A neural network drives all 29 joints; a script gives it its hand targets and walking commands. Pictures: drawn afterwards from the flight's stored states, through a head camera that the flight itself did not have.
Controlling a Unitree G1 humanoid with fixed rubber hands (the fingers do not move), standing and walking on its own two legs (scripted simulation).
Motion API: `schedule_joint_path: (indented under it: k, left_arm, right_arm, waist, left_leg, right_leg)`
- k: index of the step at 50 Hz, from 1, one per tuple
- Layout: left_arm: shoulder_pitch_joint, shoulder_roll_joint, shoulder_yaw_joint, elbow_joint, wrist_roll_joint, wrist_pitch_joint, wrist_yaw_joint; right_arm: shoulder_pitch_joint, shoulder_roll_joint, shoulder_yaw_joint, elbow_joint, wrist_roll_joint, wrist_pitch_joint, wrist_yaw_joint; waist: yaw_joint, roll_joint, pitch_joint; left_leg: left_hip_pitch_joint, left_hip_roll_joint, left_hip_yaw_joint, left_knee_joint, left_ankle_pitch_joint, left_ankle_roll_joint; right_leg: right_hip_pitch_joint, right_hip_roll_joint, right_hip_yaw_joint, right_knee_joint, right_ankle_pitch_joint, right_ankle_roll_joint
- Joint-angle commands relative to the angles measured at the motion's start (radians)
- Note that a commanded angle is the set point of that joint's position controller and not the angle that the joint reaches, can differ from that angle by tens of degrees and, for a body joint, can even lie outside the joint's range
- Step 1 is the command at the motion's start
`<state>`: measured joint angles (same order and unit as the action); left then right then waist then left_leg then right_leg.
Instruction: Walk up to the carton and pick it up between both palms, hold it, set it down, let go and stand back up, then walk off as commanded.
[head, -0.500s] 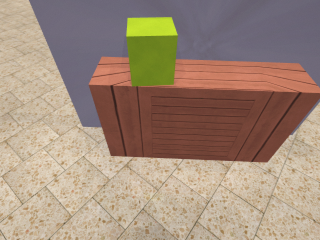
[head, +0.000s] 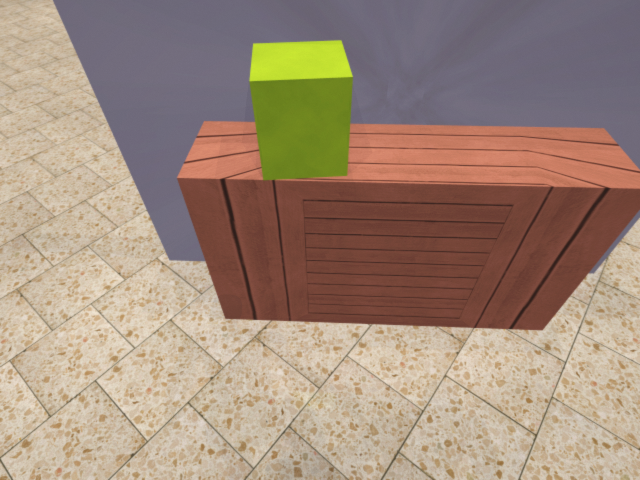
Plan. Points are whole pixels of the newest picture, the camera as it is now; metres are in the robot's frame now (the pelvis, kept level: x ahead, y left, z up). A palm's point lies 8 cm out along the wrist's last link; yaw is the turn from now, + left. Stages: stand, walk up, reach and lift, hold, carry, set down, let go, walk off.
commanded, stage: stand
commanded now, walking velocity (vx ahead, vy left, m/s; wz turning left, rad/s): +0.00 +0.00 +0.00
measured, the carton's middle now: (301, 111) +0.93 +0.03 +0.00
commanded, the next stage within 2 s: none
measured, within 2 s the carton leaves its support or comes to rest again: neither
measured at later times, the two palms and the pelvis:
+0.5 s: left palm out of the picture +0.08 +0.27 -0.12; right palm out of the picture +0.08 -0.30 -0.13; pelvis +0.01 -0.01 +0.00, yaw +0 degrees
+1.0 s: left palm out of the picture +0.09 +0.27 -0.12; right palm out of the picture +0.07 -0.30 -0.13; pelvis +0.01 -0.02 +0.00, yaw -1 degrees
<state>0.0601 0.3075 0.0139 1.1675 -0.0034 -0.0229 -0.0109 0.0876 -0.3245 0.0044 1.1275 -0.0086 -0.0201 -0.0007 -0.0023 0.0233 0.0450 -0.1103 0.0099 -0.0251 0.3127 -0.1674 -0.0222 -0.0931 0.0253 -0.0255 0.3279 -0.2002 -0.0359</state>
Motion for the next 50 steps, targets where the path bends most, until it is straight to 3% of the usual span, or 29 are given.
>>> schedule_joint_path:
  k: [1,4,5,6,7,9,10,11,15,17,19,22,24,27,28,29,31,32,34,35,38,41,42,43,44,45,46,49,50]
  left_arm:
    - [-0.052,0.254,0.043,-0.062,0.003,-0.025,0.017]
    - [-0.051,0.270,0.048,-0.063,0.006,-0.018,0.019]
    - [-0.068,0.256,0.047,-0.067,-0.001,-0.018,0.016]
    - [-0.038,0.259,0.045,-0.065,-0.003,-0.025,0.016]
    - [-0.036,0.253,0.043,-0.066,0.001,-0.028,0.019]
    - [-0.014,0.234,0.042,-0.055,0.000,-0.024,0.019]
    - [-0.033,0.248,0.042,-0.070,0.003,-0.024,0.017]
    - [-0.038,0.231,0.042,-0.065,0.005,-0.029,0.023]
    - [-0.029,0.229,0.046,-0.060,0.002,-0.030,0.019]
    - [-0.021,0.217,0.037,-0.068,0.004,-0.018,0.015]
    - [-0.035,0.239,0.039,-0.059,0.007,-0.019,0.020]
    - [-0.048,0.238,0.037,-0.077,0.006,-0.022,0.022]
    - [-0.028,0.243,0.041,-0.058,0.006,-0.019,0.022]
    - [-0.019,0.241,0.041,-0.056,0.004,-0.017,0.019]
    - [-0.030,0.229,0.041,-0.054,0.003,-0.016,0.016]
    - [-0.002,0.221,0.040,-0.052,0.005,-0.021,0.019]
    - [-0.040,0.250,0.045,-0.061,0.006,-0.019,0.019]
    - [-0.036,0.248,0.046,-0.065,0.001,-0.022,0.022]
    - [-0.040,0.244,0.052,-0.071,0.004,-0.024,0.025]
    - [-0.027,0.245,0.050,-0.072,0.005,-0.027,0.023]
    - [-0.036,0.246,0.053,-0.069,0.009,-0.016,0.023]
    - [0.005,0.225,0.042,-0.062,0.004,-0.021,0.019]
    - [-0.019,0.238,0.048,-0.072,0.004,-0.016,0.018]
    - [-0.012,0.225,0.044,-0.076,0.004,-0.016,0.024]
    - [-0.046,0.240,0.045,-0.082,0.000,-0.019,0.024]
    - [-0.017,0.244,0.048,-0.075,0.013,-0.019,0.024]
    - [-0.024,0.260,0.056,-0.083,0.002,-0.023,0.019]
    - [-0.028,0.256,0.056,-0.074,0.009,-0.018,0.016]
    - [-0.021,0.241,0.055,-0.081,0.008,-0.019,0.018]
  right_arm:
    - [-0.031,-0.201,-0.033,-0.064,-0.002,-0.018,-0.006]
    - [-0.047,-0.214,-0.036,-0.064,-0.003,-0.018,-0.009]
    - [-0.064,-0.213,-0.033,-0.076,-0.006,-0.016,-0.010]
    - [-0.017,-0.198,-0.037,-0.066,-0.006,-0.014,-0.010]
    - [-0.022,-0.213,-0.039,-0.062,-0.008,-0.013,-0.009]
    - [-0.015,-0.230,-0.033,-0.058,-0.004,-0.017,-0.012]
    - [-0.008,-0.218,-0.033,-0.063,0.003,-0.019,-0.018]
    - [-0.025,-0.223,-0.041,-0.067,-0.011,-0.024,-0.017]
    - [-0.011,-0.215,-0.035,-0.074,-0.005,-0.019,-0.014]
    - [-0.032,-0.245,-0.043,-0.077,-0.001,-0.014,-0.021]
    - [-0.041,-0.207,-0.031,-0.081,-0.003,-0.015,-0.016]
    - [-0.023,-0.222,-0.031,-0.079,-0.001,-0.012,-0.024]
    - [-0.008,-0.223,-0.028,-0.075,-0.002,-0.013,-0.018]
    - [0.004,-0.240,-0.036,-0.069,-0.004,-0.014,-0.022]
    - [-0.026,-0.230,-0.036,-0.087,-0.011,-0.015,-0.021]
    - [0.000,-0.236,-0.040,-0.078,-0.003,-0.013,-0.017]
    - [-0.010,-0.204,-0.026,-0.087,-0.001,-0.012,-0.017]
    - [-0.029,-0.217,-0.022,-0.098,-0.005,-0.012,-0.020]
    - [-0.005,-0.201,-0.027,-0.077,-0.008,-0.015,-0.026]
    - [-0.005,-0.189,-0.028,-0.095,-0.006,-0.011,-0.026]
    - [-0.021,-0.226,-0.034,-0.097,-0.011,-0.015,-0.015]
    - [0.017,-0.237,-0.038,-0.084,-0.010,-0.013,-0.024]
    - [0.012,-0.242,-0.043,-0.090,-0.003,-0.015,-0.023]
    - [0.017,-0.244,-0.043,-0.083,-0.001,-0.007,-0.024]
    - [0.022,-0.204,-0.031,-0.086,-0.004,-0.017,-0.027]
    - [0.015,-0.233,-0.033,-0.086,-0.009,-0.013,-0.023]
    - [0.000,-0.210,-0.032,-0.096,-0.005,-0.012,-0.022]
    - [-0.002,-0.196,-0.026,-0.095,-0.002,-0.007,-0.020]
    - [-0.013,-0.233,-0.035,-0.092,-0.010,-0.014,-0.025]
  waist:
    - [-0.006,0.011,-0.102]
    - [-0.010,-0.057,-0.103]
    - [0.010,-0.041,-0.094]
    - [-0.006,-0.007,-0.096]
    - [0.002,-0.041,-0.088]
    - [0.016,0.010,-0.088]
    - [-0.004,0.006,-0.084]
    - [0.003,-0.037,-0.081]
    - [-0.002,-0.056,-0.086]
    - [0.011,-0.004,-0.107]
    - [-0.010,-0.042,-0.112]
    - [0.001,0.013,-0.098]
    - [-0.009,-0.060,-0.089]
    - [0.006,-0.021,-0.080]
    - [0.013,-0.068,-0.068]
    - [0.005,0.011,-0.103]
    - [-0.012,-0.039,-0.085]
    - [-0.003,0.028,-0.067]
    - [-0.002,-0.035,-0.077]
    - [-0.014,-0.043,-0.090]
    - [0.007,-0.010,-0.073]
    - [-0.004,-0.071,-0.083]
    - [-0.001,0.006,-0.076]
    - [0.011,-0.016,-0.069]
    - [-0.008,-0.018,-0.062]
    - [-0.006,0.006,-0.036]
    - [-0.001,0.005,-0.097]
    - [0.005,-0.061,-0.079]
    - [0.007,-0.013,-0.065]
  left_leg:
    - [0.022,0.117,-0.071,-0.035,0.169,0.032]
    - [0.024,0.122,-0.083,-0.019,0.158,0.023]
    - [0.005,0.118,-0.084,-0.026,0.154,0.026]
    - [0.002,0.111,-0.076,-0.031,0.142,0.030]
    - [-0.018,0.107,-0.067,-0.018,0.150,0.025]
    - [0.019,0.125,-0.089,-0.026,0.179,0.033]
    - [0.023,0.123,-0.076,-0.024,0.144,0.028]
    - [0.012,0.120,-0.075,-0.031,0.126,0.027]
    - [0.012,0.123,-0.070,-0.036,0.167,0.036]
    - [0.038,0.119,-0.063,-0.004,0.206,0.029]
    - [0.031,0.117,-0.060,-0.013,0.161,0.025]
    - [0.035,0.117,-0.066,-0.021,0.181,0.028]
    - [0.030,0.123,-0.070,-0.021,0.146,0.033]
    - [0.028,0.120,-0.065,-0.011,0.182,0.033]
    - [0.039,0.124,-0.069,-0.025,0.194,0.031]
    - [0.040,0.123,-0.060,-0.012,0.175,0.030]
    - [0.050,0.130,-0.075,-0.026,0.152,0.027]
    - [0.030,0.129,-0.065,-0.020,0.161,0.035]
    - [0.003,0.114,-0.055,-0.006,0.125,0.030]
    - [0.008,0.118,-0.057,-0.007,0.117,0.032]
    - [-0.001,0.114,-0.056,-0.017,0.173,0.025]
    - [0.045,0.128,-0.067,-0.017,0.183,0.031]
    - [0.032,0.124,-0.051,-0.015,0.164,0.027]
    - [0.031,0.129,-0.072,-0.028,0.129,0.030]
    - [0.014,0.131,-0.068,-0.044,0.140,0.028]
    - [0.011,0.123,-0.054,-0.016,0.118,0.034]
    - [0.039,0.125,-0.051,-0.024,0.119,0.029]
    - [0.011,0.118,-0.060,-0.024,0.116,0.033]
    - [0.024,0.126,-0.055,-0.022,0.106,0.037]
  right_leg:
    - [0.008,-0.160,0.133,-0.070,0.170,0.016]
    - [0.010,-0.154,0.117,-0.079,0.191,0.019]
    - [0.013,-0.156,0.123,-0.088,0.173,0.026]
    - [0.020,-0.162,0.129,-0.079,0.165,0.022]
    - [0.031,-0.165,0.122,-0.077,0.215,0.036]
    - [0.019,-0.175,0.135,-0.079,0.220,0.012]
    - [-0.010,-0.169,0.136,-0.078,0.191,0.013]
    - [0.006,-0.158,0.135,-0.078,0.203,0.012]
    - [0.021,-0.153,0.110,-0.067,0.217,0.028]
    - [0.013,-0.156,0.123,-0.059,0.291,0.020]
    - [0.035,-0.156,0.117,-0.067,0.322,0.023]
    - [0.021,-0.162,0.127,-0.061,0.273,0.014]
    - [0.018,-0.152,0.119,-0.067,0.243,0.019]
    - [0.023,-0.148,0.115,-0.072,0.272,0.019]
    - [0.004,-0.144,0.114,-0.064,0.273,0.023]
    - [0.018,-0.155,0.130,-0.075,0.276,0.016]
    - [0.000,-0.148,0.122,-0.077,0.249,0.025]
    - [0.015,-0.158,0.136,-0.085,0.250,0.018]
    - [0.045,-0.165,0.149,-0.087,0.268,0.035]
    - [0.041,-0.167,0.151,-0.078,0.294,0.029]
    - [0.056,-0.144,0.113,-0.066,0.296,0.025]
    - [0.016,-0.162,0.123,-0.060,0.334,0.031]
    - [0.010,-0.150,0.125,-0.071,0.280,0.020]
    - [0.027,-0.159,0.129,-0.078,0.241,0.009]
    - [0.010,-0.158,0.139,-0.067,0.223,0.005]
    - [0.005,-0.157,0.138,-0.087,0.234,0.028]
    - [0.020,-0.150,0.136,-0.068,0.220,0.011]
    - [0.022,-0.131,0.125,-0.076,0.189,0.034]
    - [0.015,-0.153,0.136,-0.079,0.214,0.014]
